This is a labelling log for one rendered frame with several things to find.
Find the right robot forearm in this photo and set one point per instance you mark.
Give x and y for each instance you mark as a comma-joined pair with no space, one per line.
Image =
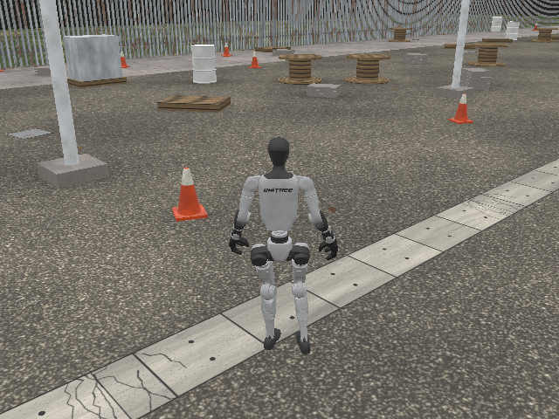
325,230

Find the left robot hand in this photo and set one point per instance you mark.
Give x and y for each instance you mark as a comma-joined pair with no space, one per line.
240,242

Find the robot foot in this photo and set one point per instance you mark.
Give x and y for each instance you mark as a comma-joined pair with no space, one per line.
269,343
304,346

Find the right robot upper arm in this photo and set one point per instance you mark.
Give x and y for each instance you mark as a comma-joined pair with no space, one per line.
305,183

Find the right robot hand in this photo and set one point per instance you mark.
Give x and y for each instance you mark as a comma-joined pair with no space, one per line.
333,247

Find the left robot foot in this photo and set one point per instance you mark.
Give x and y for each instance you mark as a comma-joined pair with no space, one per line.
269,343

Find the right robot foot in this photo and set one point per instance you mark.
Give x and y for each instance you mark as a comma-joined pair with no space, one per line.
304,346

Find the left robot upper arm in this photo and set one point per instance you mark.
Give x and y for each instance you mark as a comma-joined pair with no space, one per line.
250,185

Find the left robot forearm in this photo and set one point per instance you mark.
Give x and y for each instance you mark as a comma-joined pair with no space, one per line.
237,229

